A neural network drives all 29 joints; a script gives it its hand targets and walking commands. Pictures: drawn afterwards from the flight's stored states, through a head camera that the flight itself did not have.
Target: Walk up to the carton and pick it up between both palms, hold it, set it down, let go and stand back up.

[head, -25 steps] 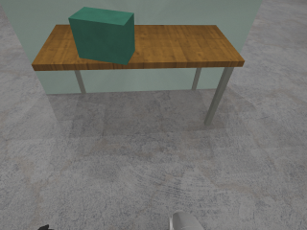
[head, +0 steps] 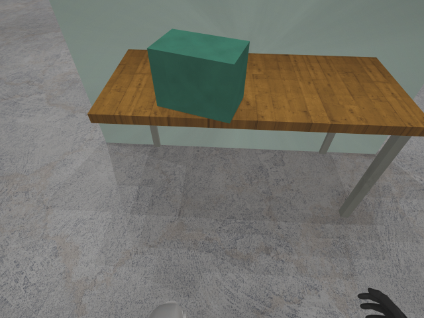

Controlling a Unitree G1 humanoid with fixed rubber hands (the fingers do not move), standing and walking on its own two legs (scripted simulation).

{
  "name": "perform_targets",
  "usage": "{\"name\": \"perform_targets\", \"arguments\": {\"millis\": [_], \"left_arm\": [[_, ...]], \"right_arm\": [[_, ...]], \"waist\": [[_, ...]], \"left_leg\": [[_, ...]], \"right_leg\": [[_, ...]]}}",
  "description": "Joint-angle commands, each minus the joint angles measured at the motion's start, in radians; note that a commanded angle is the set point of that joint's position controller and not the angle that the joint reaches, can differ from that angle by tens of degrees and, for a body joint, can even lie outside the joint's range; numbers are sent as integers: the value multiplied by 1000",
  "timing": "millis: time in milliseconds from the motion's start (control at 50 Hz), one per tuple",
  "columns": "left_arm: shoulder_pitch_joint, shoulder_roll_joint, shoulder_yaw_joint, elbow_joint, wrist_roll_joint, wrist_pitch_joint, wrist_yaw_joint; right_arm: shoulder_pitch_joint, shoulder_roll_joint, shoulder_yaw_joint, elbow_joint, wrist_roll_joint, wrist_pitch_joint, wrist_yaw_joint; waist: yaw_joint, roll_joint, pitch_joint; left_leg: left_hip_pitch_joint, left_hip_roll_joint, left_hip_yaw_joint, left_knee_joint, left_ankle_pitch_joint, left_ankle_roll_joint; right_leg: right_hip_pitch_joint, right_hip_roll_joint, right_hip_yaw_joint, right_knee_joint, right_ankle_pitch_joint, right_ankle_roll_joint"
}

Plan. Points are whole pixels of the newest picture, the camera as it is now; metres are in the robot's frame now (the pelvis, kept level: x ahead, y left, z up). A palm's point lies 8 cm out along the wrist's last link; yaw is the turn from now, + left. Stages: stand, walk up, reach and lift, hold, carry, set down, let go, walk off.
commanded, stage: walk up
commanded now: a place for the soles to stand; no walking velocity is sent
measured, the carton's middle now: (200, 75) +0.85 +0.07 +0.03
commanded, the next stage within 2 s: none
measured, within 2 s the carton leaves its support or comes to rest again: neither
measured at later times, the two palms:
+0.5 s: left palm (55, 255) +0.25 +0.33 -0.03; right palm (353, 251) +0.28 -0.29 -0.07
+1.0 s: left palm (75, 183) +0.45 +0.38 -0.07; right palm (310, 192) +0.44 -0.24 -0.08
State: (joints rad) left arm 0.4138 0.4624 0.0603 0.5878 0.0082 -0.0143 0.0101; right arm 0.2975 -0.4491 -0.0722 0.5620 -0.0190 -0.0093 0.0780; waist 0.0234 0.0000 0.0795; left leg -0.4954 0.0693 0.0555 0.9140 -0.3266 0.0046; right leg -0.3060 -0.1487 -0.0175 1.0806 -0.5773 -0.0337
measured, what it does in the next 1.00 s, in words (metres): walks ahead: right foot, then left foot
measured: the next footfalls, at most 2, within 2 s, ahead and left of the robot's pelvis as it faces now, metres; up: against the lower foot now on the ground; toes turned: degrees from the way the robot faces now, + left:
right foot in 0.26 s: +0.23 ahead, -0.12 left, +0.00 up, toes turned -9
left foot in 0.64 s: +0.40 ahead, +0.21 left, +0.00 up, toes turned +7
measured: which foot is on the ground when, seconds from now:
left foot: down 0.00-0.28, up 0.30-0.62, down 0.64-1.00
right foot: up 0.00-0.24, down 0.26-0.66, up 0.68-0.92, down 0.94-1.00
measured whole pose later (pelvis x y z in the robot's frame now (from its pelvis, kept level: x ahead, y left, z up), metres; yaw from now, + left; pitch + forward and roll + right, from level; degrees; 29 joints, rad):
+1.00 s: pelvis +0.35 +0.07 +0.01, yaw +0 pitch -7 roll +0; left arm 0.28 0.42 0.02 0.67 0.00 0.00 0.02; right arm 0.26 -0.42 -0.01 0.68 0.02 0.03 0.02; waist -0.02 0.01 0.15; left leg -0.30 0.09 0.08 0.91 -0.48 -0.02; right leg -0.40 -0.04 -0.04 0.87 -0.33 -0.01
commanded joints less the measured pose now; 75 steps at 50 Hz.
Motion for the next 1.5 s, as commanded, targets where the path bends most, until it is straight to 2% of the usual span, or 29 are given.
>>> {"name": "perform_targets", "arguments": {"millis": [0, 60, 180, 220, 240, 260, 280, 300, 340, 380, 480, 540, 580, 620, 640, 660, 680, 700, 760, 820, 900, 920, 940, 960, 980, 1040, 1100, 1160, 1480], "left_arm": [[-132, 217, 64, -192, -25, -33, 6], [-8, 203, 68, -119, -5, -40, 12], [-35, 194, 70, -120, -5, -34, -4], [80, 177, 81, -84, 3, -33, 3], [164, 228, 99, -43, 12, -34, 10], [201, 325, 125, -57, 20, -35, 24], [217, 339, 121, -94, 22, -37, 42], [176, 341, 116, -114, 25, -46, 54], [99, 331, 110, -106, 39, -61, 67], [26, 282, 90, -96, 37, -71, 58], [-16, 254, 86, -109, 29, -91, 43], [-15, 266, 84, -108, 23, -81, 34], [-51, 285, 88, -116, 18, -60, 27], [-22, 220, 59, -109, 20, -44, 15], [-8, 157, 41, -139, -12, -45, 1], [-62, 206, 60, -173, -27, -36, 1], [-124, 232, 68, -191, -19, -24, 14], [-88, 225, 68, -168, -21, -23, 14], [19, 206, 63, -81, -12, -31, 24], [14, 187, 53, -49, -3, -15, 24], [29, 184, 55, 20, -17, -9, 29], [-1, 229, 66, 21, -12, -10, 30], [-76, 301, 71, 5, -8, -15, 31], [-139, 330, 71, -34, -12, -21, 29], [-180, 288, 60, -10, -21, -22, 28], [-268, 234, 20, 36, -35, -19, 19], [-289, 203, -4, 103, -39, -13, 10], [-307, 202, -8, 165, -40, -13, 12], [-446, 143, -17, 431, -37, -12, 4]], "right_arm": [[178, -331, -121, -64, 1, -27, -61], [90, -267, -89, -66, -6, -33, -76], [-4, -240, -75, -77, -4, -25, -66], [-68, -218, -64, -92, -4, -10, -57], [-34, -169, -42, -87, -7, -1, -51], [-48, -112, -24, -129, -1, -2, -40], [-79, -205, -55, -162, 7, 9, -48], [-111, -237, -64, -163, 4, 19, -55], [-74, -227, -68, -139, -4, 15, -51], [10, -202, -68, -94, -11, 7, -43], [-28, -144, -55, -89, -15, 9, -7], [-43, -124, -61, -75, -1, 11, 6], [-10, -151, -75, -53, 8, 15, 6], [138, -218, -107, -3, -2, 5, -10], [196, -318, -128, -19, -13, 0, -31], [238, -340, -139, -40, 4, -3, -41], [224, -363, -144, -33, 9, -4, -51], [155, -341, -133, -44, 0, -2, -60], [25, -264, -84, -50, -5, -6, -74], [-38, -241, -63, -54, -1, -15, -80], [-184, -209, -16, -58, 23, -7, -64], [-147, -189, -3, -40, 36, -2, -59], [-116, -149, 13, -29, 46, -1, -53], [-63, -195, -8, 10, 60, 21, -68], [-71, -231, -13, 40, 55, 29, -79], [-61, -240, -18, 116, 48, 11, -77], [-141, -236, -11, 179, 40, -7, -75], [-137, -209, 3, 250, 41, -9, -76], [-286, -165, 2, 465, 44, -13, -68]], "waist": [[-125, 112, -19], [-68, 193, -18], [-44, 241, 43], [52, 183, 3], [97, -14, -34], [140, -258, -88], [147, -148, -104], [119, -66, -20], [61, -11, 40], [18, -97, 34], [14, -157, 30], [-2, -195, 8], [-40, -168, 10], [-127, 4, -72], [-165, 254, -142], [-209, 251, -185], [-198, 150, -137], [-147, 76, -89], [-51, 159, 11], [-36, 173, 10], [35, 176, -33], [28, 122, -55], [5, -49, -80], [3, -77, -90], [-6, -85, -72], [-47, -69, -78], [-11, -96, -113], [-15, -50, -178], [-19, 19, -147]], "left_leg": [[387, 348, -756, -628, -368, 301], [266, 289, -486, -545, -145, 258], [91, 232, -267, -463, -76, 225], [-127, 189, -142, -328, -267, 157], [-266, 127, -104, -131, -366, 104], [-379, 2, 39, 255, -288, 31], [-403, -55, -127, 384, -318, 29], [-433, -32, -224, 429, -282, 30], [-413, 22, -232, 450, -215, 23], [-293, 41, -237, 356, -162, 10], [-173, 85, -100, 59, 12, -3], [65, 29, -20, -82, 65, 20], [247, -22, 34, -171, 81, 21], [525, -82, -4, -213, -2, 58], [582, 153, -450, -449, -322, 161], [584, 312, -829, -649, -297, 277], [488, 360, -822, -666, -343, 314], [443, 328, -698, -615, -324, 314], [241, 279, -448, -580, -185, 250], [157, 281, -337, -491, 98, 249], [-53, 189, -113, -304, 247, 123], [-57, 160, -95, -242, 192, 76], [-44, 91, -49, -135, 57, 4], [123, 16, -36, -71, -103, -13], [176, 11, -69, -93, -134, 1], [319, 59, -120, -285, 167, 23], [274, 123, -137, -374, 295, 46], [347, 93, -67, -380, 357, 44], [439, 115, -19, -603, 235, 41]], "right_leg": [[-530, 77, 126, 319, 26, -26], [-390, 41, 89, 182, 75, -13], [-152, 72, -30, -159, 168, -9], [187, 128, -91, -309, 308, -18], [363, 137, -5, -364, 189, -29], [370, -166, 520, -663, -290, -139], [332, -352, 911, -869, -359, -236], [296, -386, 910, -902, -362, -282], [235, -354, 674, -809, -190, -272], [139, -288, 427, -766, 60, -237], [108, -215, 124, -690, 369, -212], [1, -185, 47, -659, 303, -171], [-109, -154, 1, -632, 89, -140], [-229, -105, -88, -281, 220, -96], [-350, 14, -165, 69, 207, -19], [-436, 131, -68, 227, -23, 3], [-440, 101, 69, 310, -45, -11], [-456, 71, 103, 326, -9, -21], [-326, 42, 104, 176, 68, -10], [-197, 42, 73, 27, 78, 6], [186, 89, -9, -360, 351, 1], [216, 78, 53, -456, 416, -3], [160, -86, 333, -604, 376, -59], [-16, -222, 517, -650, 311, -181], [-50, -211, 501, -633, 315, -211], [-81, -87, 276, -535, 542, -95], [69, -11, 132, -465, 662, -23], [130, -43, 138, -491, 775, -42], [147, 9, 88, -684, 641, -10]]}}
